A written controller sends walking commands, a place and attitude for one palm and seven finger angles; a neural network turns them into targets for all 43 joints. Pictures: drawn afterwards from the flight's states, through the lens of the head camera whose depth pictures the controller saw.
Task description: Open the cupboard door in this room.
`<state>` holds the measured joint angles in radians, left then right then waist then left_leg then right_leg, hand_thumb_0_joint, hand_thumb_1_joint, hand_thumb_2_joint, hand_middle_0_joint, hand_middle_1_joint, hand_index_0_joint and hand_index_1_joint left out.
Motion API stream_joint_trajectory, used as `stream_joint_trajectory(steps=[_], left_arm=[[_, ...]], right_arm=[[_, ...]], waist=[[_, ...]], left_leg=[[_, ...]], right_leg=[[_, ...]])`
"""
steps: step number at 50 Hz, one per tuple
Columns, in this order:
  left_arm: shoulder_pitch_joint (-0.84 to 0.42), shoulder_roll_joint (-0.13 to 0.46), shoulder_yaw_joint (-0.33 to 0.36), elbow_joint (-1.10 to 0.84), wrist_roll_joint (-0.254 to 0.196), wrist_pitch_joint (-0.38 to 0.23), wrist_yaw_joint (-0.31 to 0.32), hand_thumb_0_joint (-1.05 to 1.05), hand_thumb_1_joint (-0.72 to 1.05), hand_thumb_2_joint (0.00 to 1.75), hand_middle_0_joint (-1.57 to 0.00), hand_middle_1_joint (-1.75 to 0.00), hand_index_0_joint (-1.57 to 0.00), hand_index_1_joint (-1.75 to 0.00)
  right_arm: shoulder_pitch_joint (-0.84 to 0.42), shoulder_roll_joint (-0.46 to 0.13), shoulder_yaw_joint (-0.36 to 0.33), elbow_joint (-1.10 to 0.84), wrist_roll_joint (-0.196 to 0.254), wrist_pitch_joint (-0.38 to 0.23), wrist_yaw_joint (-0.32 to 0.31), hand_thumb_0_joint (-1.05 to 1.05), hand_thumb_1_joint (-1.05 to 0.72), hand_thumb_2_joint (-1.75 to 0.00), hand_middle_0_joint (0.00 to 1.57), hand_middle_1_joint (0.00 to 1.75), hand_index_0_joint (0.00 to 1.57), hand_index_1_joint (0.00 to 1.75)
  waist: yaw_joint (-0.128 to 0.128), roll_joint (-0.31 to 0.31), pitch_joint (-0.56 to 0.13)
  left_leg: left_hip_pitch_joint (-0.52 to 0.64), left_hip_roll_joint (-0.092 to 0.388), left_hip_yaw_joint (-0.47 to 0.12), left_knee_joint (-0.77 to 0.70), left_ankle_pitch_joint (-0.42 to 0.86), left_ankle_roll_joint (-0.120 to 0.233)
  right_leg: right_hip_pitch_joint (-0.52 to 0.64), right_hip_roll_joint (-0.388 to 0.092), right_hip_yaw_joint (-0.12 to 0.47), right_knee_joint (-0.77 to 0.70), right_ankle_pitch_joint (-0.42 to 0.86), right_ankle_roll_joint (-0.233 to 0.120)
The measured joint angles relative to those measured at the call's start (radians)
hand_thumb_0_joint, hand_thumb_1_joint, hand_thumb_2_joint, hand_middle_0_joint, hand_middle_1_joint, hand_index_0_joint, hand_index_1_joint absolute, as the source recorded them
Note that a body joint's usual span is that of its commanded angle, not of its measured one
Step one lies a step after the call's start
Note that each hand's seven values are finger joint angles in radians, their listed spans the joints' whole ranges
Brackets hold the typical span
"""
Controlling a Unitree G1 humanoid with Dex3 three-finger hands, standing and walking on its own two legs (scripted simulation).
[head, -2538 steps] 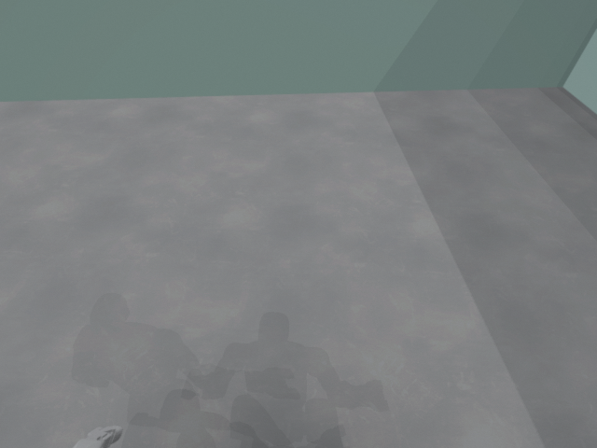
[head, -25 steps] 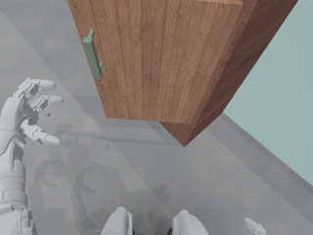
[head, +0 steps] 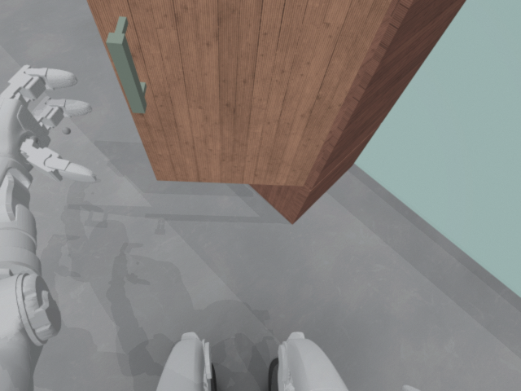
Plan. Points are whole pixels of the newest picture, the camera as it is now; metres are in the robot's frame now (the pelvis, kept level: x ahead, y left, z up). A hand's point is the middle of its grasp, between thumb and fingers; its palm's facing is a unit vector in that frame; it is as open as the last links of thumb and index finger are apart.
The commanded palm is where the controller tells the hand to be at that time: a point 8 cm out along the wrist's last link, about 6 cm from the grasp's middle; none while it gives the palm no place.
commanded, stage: move the hooked fingers beside the handle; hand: left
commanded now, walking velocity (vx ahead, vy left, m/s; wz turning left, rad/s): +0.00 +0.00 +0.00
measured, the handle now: (131, 68) +0.60 +0.19 +0.06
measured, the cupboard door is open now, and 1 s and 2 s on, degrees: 45 45 45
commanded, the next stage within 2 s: slide the fingers in behind the handle in 1.28 s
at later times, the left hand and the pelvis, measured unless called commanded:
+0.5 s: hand (77, 88) +0.54 +0.26 +0.07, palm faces -0.03 -1.00 +0.00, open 14.0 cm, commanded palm +0.54 +0.29 +0.06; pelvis -0.01 +0.00 -0.02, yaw -2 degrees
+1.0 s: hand (81, 88) +0.55 +0.26 +0.07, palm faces -0.04 -1.00 -0.01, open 14.0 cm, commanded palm +0.54 +0.28 +0.06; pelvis +0.01 +0.01 -0.01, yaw -2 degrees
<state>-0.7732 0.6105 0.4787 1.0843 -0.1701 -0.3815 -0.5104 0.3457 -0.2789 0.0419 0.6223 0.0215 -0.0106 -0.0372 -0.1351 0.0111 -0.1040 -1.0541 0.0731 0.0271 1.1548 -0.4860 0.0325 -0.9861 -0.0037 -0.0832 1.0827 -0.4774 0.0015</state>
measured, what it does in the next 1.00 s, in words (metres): stands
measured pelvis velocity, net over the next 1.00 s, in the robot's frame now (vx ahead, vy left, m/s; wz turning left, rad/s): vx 0.01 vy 0.01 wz -0.03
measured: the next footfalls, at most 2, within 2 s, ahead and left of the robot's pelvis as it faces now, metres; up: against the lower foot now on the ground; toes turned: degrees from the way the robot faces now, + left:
none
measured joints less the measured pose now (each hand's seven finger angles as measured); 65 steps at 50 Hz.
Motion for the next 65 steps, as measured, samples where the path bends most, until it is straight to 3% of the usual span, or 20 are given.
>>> stream_joint_trajectory(steps=[18,29,36,41,51,58,65], left_arm=[[-0.234,0.157,0.027,0.161,0.082,0.051,0.027,-0.02,-0.5,0.3,-0.3,-1.2,-0.3,-1.2],[-0.349,0.228,0.034,0.188,0.123,0.079,0.037,-0.02,-0.5,0.3,-0.3,-1.2,-0.3,-1.2],[-0.277,0.201,0.048,0.156,0.12,0.105,0.032,-0.02,-0.5,0.3,-0.3,-1.2,-0.3,-1.2],[-0.242,0.169,0.065,0.107,0.115,0.074,0.054,-0.02,-0.5,0.3,-0.3,-1.2,-0.3,-1.2],[-0.262,0.17,-0.001,0.172,0.113,0.096,0.053,-0.02,-0.5,0.3,-0.3,-1.2,-0.3,-1.2],[-0.231,0.135,0.038,0.117,0.1,0.037,0.062,-0.02,-0.5,0.3,-0.3,-1.2,-0.3,-1.2],[-0.231,0.159,0.033,0.137,0.106,0.062,0.055,-0.02,-0.5,0.3,-0.3,-1.2,-0.3,-1.2]], right_arm=[[0.028,-0.011,0.029,-0.009,-0.013,0.049,-0.002,0.0,-0.91,-0.9,0.21,0.3,0.2,0.3],[0.047,-0.006,0.045,-0.015,-0.027,0.067,0.005,0.0,-0.91,-0.9,0.21,0.3,0.2,0.3],[0.068,0.006,0.046,-0.028,-0.031,0.092,0.017,0.0,-0.91,-0.9,0.21,0.3,0.2,0.3],[0.068,0.017,0.041,-0.019,-0.032,0.092,0.026,0.0,-0.91,-0.9,0.21,0.3,0.2,0.3],[0.051,0.004,0.036,-0.033,-0.027,0.1,0.022,0.0,-0.91,-0.9,0.21,0.3,0.2,0.3],[0.032,0.0,0.027,-0.029,-0.033,0.096,0.024,0.0,-0.91,-0.9,0.21,0.3,0.2,0.3],[0.029,0.003,0.031,-0.032,-0.023,0.106,0.023,0.0,-0.91,-0.9,0.21,0.3,0.2,0.3]], waist=[[-0.081,0.008,0.014],[-0.116,0.019,0.02],[-0.106,0.025,0.021],[-0.099,0.018,0.015],[-0.096,0.02,0.007],[-0.091,0.013,0.012],[-0.089,0.015,0.014]], left_leg=[[-0.12,0.014,-0.017,0.055,-0.005,0.005],[-0.193,0.019,-0.028,0.088,-0.013,0.008],[-0.17,0.023,-0.013,0.064,-0.014,0.013],[-0.148,0.023,-0.014,0.052,-0.016,0.011],[-0.116,0.016,-0.022,0.033,-0.015,0.009],[-0.125,0.019,-0.019,0.046,-0.019,0.006],[-0.116,0.022,-0.023,0.044,-0.017,0.002]], right_leg=[[-0.107,0.013,-0.013,0.031,0.007,0.002],[-0.17,0.019,-0.021,0.047,0.007,0.005],[-0.152,0.023,-0.007,0.021,0.013,0.011],[-0.129,0.025,-0.007,0.006,0.012,0.011],[-0.091,0.021,-0.015,-0.014,0.01,0.009],[-0.105,0.023,-0.012,0.004,0.005,0.006],[-0.097,0.026,-0.014,0.004,0.006,0.002]])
